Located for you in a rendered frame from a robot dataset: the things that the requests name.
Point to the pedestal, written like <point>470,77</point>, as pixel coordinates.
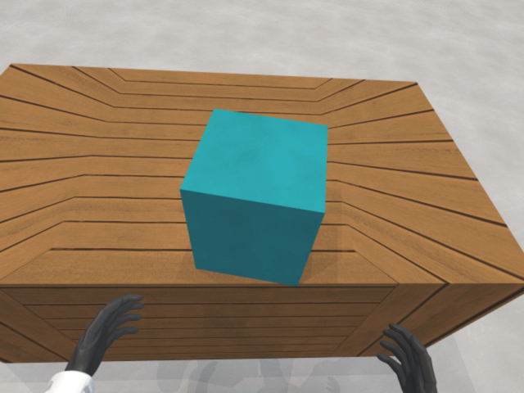
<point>91,163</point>

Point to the left robot hand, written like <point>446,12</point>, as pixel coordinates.
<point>102,331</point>

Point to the robot left forearm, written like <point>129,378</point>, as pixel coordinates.
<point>71,382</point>

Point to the right robot hand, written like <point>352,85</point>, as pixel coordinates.
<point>415,373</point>

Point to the carton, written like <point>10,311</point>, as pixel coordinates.
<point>254,195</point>

